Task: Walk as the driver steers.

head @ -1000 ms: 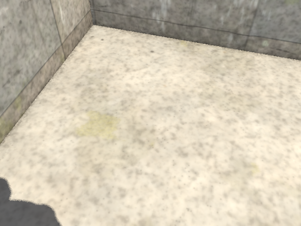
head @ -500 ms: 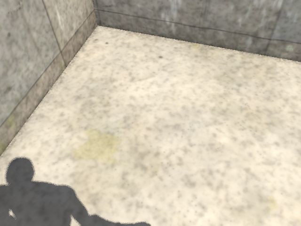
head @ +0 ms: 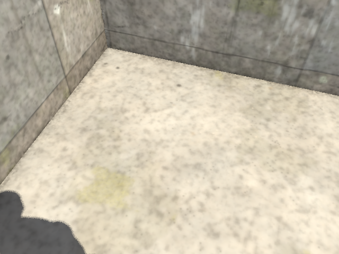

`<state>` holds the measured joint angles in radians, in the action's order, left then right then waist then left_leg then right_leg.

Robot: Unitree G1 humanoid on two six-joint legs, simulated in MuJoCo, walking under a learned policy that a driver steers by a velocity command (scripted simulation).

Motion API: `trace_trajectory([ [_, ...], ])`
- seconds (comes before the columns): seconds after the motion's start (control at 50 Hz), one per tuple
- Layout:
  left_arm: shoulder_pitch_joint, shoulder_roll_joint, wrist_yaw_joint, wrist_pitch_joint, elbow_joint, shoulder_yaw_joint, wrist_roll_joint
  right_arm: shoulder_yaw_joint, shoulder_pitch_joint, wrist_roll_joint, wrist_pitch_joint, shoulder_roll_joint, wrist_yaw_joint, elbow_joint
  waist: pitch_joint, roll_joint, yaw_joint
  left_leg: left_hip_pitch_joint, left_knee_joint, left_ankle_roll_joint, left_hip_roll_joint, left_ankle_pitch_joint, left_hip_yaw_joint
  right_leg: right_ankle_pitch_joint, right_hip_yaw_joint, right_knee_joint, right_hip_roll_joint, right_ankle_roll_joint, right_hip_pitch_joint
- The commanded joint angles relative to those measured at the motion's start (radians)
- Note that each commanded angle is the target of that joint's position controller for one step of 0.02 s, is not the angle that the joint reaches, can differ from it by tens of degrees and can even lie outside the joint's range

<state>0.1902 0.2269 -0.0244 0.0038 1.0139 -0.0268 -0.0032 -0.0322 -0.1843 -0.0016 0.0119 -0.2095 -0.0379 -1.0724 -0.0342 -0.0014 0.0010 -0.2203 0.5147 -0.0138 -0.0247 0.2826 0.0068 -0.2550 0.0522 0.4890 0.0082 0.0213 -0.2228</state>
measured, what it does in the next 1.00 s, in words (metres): walks ahead, turning right: right foot, then left foot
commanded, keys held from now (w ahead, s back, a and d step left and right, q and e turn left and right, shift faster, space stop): w+e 0.90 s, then w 0.10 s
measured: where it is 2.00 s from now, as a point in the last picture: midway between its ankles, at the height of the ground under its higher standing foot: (260, 214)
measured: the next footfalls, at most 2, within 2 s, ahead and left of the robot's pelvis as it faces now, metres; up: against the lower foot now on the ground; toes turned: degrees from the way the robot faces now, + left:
right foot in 0.40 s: +0.19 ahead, -0.19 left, +0.00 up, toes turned -14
left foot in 0.90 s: +0.58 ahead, -0.13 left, +0.00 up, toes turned -31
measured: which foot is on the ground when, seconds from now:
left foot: down 0.00-0.40, up 0.42-0.88, down 0.90-1.00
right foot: down 0.00-0.12, up 0.14-0.38, down 0.40-0.90, up 0.92-1.00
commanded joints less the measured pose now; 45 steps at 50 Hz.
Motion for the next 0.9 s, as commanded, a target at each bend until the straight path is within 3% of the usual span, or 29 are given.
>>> trace_trajectory([
  [0.02, 0.027, 0.093, -0.004, 0.000, -0.018, -0.019, 0.013, -0.028, -0.052, -0.005, 0.000, -0.132, -0.008, 0.010, 0.056, -0.001, 0.011, 0.028, -0.052, 0.050, -0.004, 0.005, -0.012, -0.022, -0.031, -0.041, -0.015, 0.044, -0.004],
  [0.06, -0.007, 0.110, -0.005, 0.000, -0.043, -0.026, 0.024, -0.038, -0.052, -0.009, 0.004, -0.145, -0.015, 0.024, -0.038, 0.004, 0.022, -0.031, -0.060, 0.083, -0.016, 0.306, 0.004, -0.350, -0.082, -0.045, -0.023, 0.082, -0.130],
  [0.1, -0.033, 0.101, -0.003, 0.025, -0.073, -0.027, 0.033, -0.042, -0.096, -0.018, 0.032, -0.146, -0.017, 0.030, -0.105, -0.016, 0.046, 0.001, -0.094, 0.123, -0.074, 0.403, 0.080, -0.422, -0.126, -0.001, -0.030, 0.103, -0.272],
  [0.12, -0.064, 0.084, 0.002, 0.042, -0.095, -0.025, 0.035, -0.048, -0.155, -0.021, 0.048, -0.160, -0.015, 0.019, -0.109, -0.061, 0.071, 0.081, -0.138, 0.156, -0.137, 0.428, 0.167, -0.381, -0.106, 0.086, -0.013, 0.097, -0.367],
  [0.14, -0.109, 0.055, 0.011, 0.058, -0.126, -0.020, 0.037, -0.060, -0.219, -0.022, 0.062, -0.197, -0.013, 0.003, -0.101, -0.151, 0.092, 0.181, -0.232, 0.214, -0.260, 0.452, 0.333, -0.283, -0.050, 0.238, 0.013, 0.080, -0.469],
  [0.16, -0.143, 0.051, 0.022, 0.069, -0.155, -0.018, 0.035, -0.070, -0.225, -0.016, 0.075, -0.223, -0.012, 0.000, -0.103, -0.217, 0.094, 0.218, -0.282, 0.272, -0.391, 0.381, 0.488, -0.248, -0.041, 0.395, -0.011, 0.072, -0.543],
  [0.18, -0.176, 0.086, 0.030, 0.071, -0.173, -0.027, 0.036, -0.065, -0.241, -0.001, 0.089, -0.196, -0.014, 0.007, -0.094, -0.163, 0.114, 0.255, -0.295, 0.297, -0.447, 0.262, 0.538, -0.326, -0.103, 0.547, -0.054, 0.070, -0.634],
  [0.2, -0.158, 0.094, 0.034, 0.069, -0.175, -0.035, 0.046, -0.059, -0.217, 0.001, 0.096, -0.178, -0.014, 0.018, -0.079, -0.123, 0.091, 0.301, -0.276, 0.277, -0.450, 0.163, 0.495, -0.333, -0.145, 0.627, -0.091, 0.069, -0.694],
  [0.22, -0.135, 0.085, 0.038, 0.066, -0.172, -0.034, 0.054, -0.054, -0.171, -0.009, 0.098, -0.168, -0.010, 0.035, -0.061, -0.104, 0.068, 0.312, -0.283, 0.238, -0.421, 0.124, 0.408, -0.291, -0.155, 0.611, -0.124, 0.066, -0.697],
  [0.24, -0.139, 0.080, 0.043, 0.062, -0.180, -0.033, 0.053, -0.054, -0.119, -0.017, 0.093, -0.174, -0.007, 0.052, -0.070, -0.104, 0.052, 0.271, -0.308, 0.197, -0.389, 0.094, 0.308, -0.244, -0.137, 0.527, -0.147, 0.057, -0.651],
  [0.26, -0.146, 0.072, 0.048, 0.058, -0.186, -0.031, 0.043, -0.057, -0.076, -0.016, 0.087, -0.189, -0.004, 0.065, -0.067, -0.105, 0.040, 0.187, -0.323, 0.159, -0.338, 0.047, 0.197, -0.183, -0.093, 0.442, -0.148, 0.045, -0.532],
  [0.28, -0.139, 0.054, 0.056, 0.054, -0.186, -0.025, 0.033, -0.063, -0.049, -0.012, 0.081, -0.209, 0.000, 0.071, -0.058, -0.117, 0.028, 0.089, -0.325, 0.132, -0.285, 0.003, 0.092, -0.125, -0.037, 0.377, -0.125, 0.035, -0.388],
  [0.32, -0.069, 0.064, 0.066, 0.039, -0.163, -0.033, 0.031, -0.077, -0.034, -0.011, 0.071, -0.240, 0.010, 0.077, -0.029, -0.120, -0.002, -0.035, -0.287, 0.102, -0.225, -0.002, -0.048, -0.010, 0.061, 0.284, -0.057, 0.025, -0.148],
  [0.36, 0.033, 0.098, 0.063, 0.023, -0.135, -0.061, 0.028, -0.079, -0.043, -0.019, 0.067, -0.249, 0.015, 0.081, 0.011, -0.092, -0.060, -0.086, -0.125, 0.074, -0.201, -0.165, -0.127, 0.034, 0.140, 0.216, 0.027, 0.050, 0.044],
  [0.38, 0.138, 0.139, 0.058, 0.016, -0.110, -0.090, 0.029, -0.069, -0.050, -0.015, 0.067, -0.223, 0.018, 0.085, 0.069, -0.045, -0.114, -0.106, 0.067, 0.048, -0.178, -0.309, -0.173, 0.025, 0.148, 0.188, 0.064, 0.082, 0.176],
  [0.4, 0.271, 0.217, 0.045, 0.012, -0.091, -0.123, 0.034, -0.053, -0.016, 0.005, 0.068, -0.176, 0.017, 0.117, 0.088, 0.125, -0.188, -0.270, 0.427, -0.013, -0.129, -0.264, -0.221, -0.067, -0.074, 0.076, -0.032, 0.154, 0.311],
  [0.42, 0.278, 0.325, 0.041, 0.029, -0.120, -0.124, 0.032, -0.018, -0.023, 0.026, 0.092, -0.049, 0.017, 0.190, 0.166, 0.389, -0.108, -0.528, 0.769, -0.048, 0.022, 0.317, -0.099, -0.289, -0.728, -0.197, -0.299, 0.324, 0.402],
  [0.44, 0.273, 0.282, 0.055, 0.056, -0.129, -0.106, 0.021, -0.031, 0.030, -0.032, 0.121, -0.114, 0.020, 0.217, 0.194, 0.240, -0.121, -0.642, 0.908, -0.018, 0.033, 0.275, 0.067, -0.462, -0.979, -0.371, -0.378, 0.375, 0.415],
  [0.46, 0.225, 0.240, 0.057, 0.077, -0.141, -0.091, 0.014, -0.036, 0.069, -0.062, 0.141, -0.151, 0.028, 0.231, 0.092, 0.172, -0.103, -0.739, 0.918, 0.029, -0.026, 0.184, 0.073, -0.428, -0.876, -0.337, -0.380, 0.338, 0.372],
  [0.48, 0.154, 0.191, 0.059, 0.086, -0.161, -0.076, 0.010, -0.040, 0.067, -0.043, 0.153, -0.172, 0.026, 0.221, 0.049, 0.089, -0.071, -0.697, 0.853, 0.057, -0.070, 0.092, 0.074, -0.287, -0.733, -0.294, -0.331, 0.290, 0.277],
  [0.5, 0.068, 0.172, 0.059, 0.085, -0.189, -0.068, 0.004, -0.049, 0.039, -0.015, 0.152, -0.183, 0.019, 0.199, 0.036, 0.048, -0.025, -0.597, 0.754, 0.062, -0.105, 0.013, 0.084, -0.156, -0.596, -0.279, -0.274, 0.249, 0.159],
  [0.54, 0.019, 0.145, 0.050, 0.083, -0.219, -0.058, -0.001, -0.061, 0.016, -0.005, 0.131, -0.193, 0.022, 0.192, 0.036, 0.076, 0.015, -0.474, 0.610, 0.058, -0.118, -0.060, 0.082, -0.028, -0.455, -0.309, -0.205, 0.220, 0.067],
  [0.58, 0.081, 0.157, 0.033, 0.087, -0.206, -0.060, 0.014, -0.060, 0.073, 0.009, 0.117, -0.171, 0.023, 0.216, 0.024, 0.047, 0.006, -0.470, 0.481, 0.028, -0.088, -0.142, 0.054, 0.131, -0.378, -0.320, -0.180, 0.226, 0.066],
  [0.62, 0.141, 0.168, 0.016, 0.085, -0.193, -0.064, 0.019, -0.055, 0.164, 0.015, 0.114, -0.145, 0.025, 0.254, 0.007, 0.032, -0.013, -0.490, 0.313, 0.001, -0.055, -0.238, 0.045, 0.204, -0.340, -0.317, -0.164, 0.221, 0.079],
  [0.68, 0.178, 0.174, 0.003, 0.079, -0.190, -0.069, 0.019, -0.042, 0.278, 0.004, 0.118, -0.113, 0.040, 0.298, -0.009, 0.073, -0.046, -0.425, 0.098, -0.011, -0.004, -0.381, 0.031, 0.190, -0.305, -0.312, -0.134, 0.191, 0.045],
  [0.8, 0.257, 0.162, -0.003, 0.066, -0.164, -0.077, 0.031, -0.035, 0.398, -0.007, 0.132, -0.136, 0.063, 0.380, -0.025, 0.081, -0.082, -0.407, -0.055, 0.004, 0.018, -0.384, 0.059, 0.218, -0.395, -0.224, -0.173, 0.170, 0.172],
  [0.86, 0.245, 0.176, -0.011, 0.048, -0.176, -0.087, 0.025, -0.046, 0.334, -0.010, 0.146, -0.170, 0.067, 0.381, 0.006, 0.124, -0.044, -0.282, -0.079, 0.032, 0.040, -0.269, 0.040, 0.389, -0.432, -0.129, -0.184, 0.153, 0.211],
  [0.88, 0.228, 0.173, -0.009, 0.044, -0.190, -0.086, 0.023, -0.060, 0.235, -0.007, 0.151, -0.199, 0.062, 0.358, 0.065, 0.138, 0.003, -0.137, -0.098, 0.059, 0.059, -0.250, 0.016, 0.544, -0.420, -0.041, -0.149, 0.137, 0.202],
  [0.9, 0.183, 0.160, -0.001, 0.044, -0.219, -0.078, 0.016, -0.077, 0.072, 0.005, 0.153, -0.237, 0.055, 0.329, 0.189, 0.129, 0.086, 0.118, -0.067, 0.110, -0.006, -0.264, 0.062, 0.580, -0.386, 0.147, -0.095, 0.106, 0.115],
])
